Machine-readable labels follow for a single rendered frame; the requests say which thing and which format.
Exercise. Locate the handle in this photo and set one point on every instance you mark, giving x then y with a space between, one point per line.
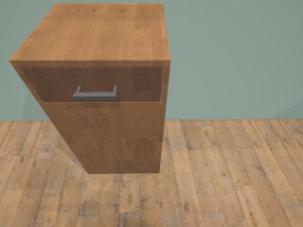
95 96

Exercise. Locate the cabinet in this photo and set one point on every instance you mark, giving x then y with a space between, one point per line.
106 137

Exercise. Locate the drawer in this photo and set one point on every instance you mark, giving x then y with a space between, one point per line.
59 83

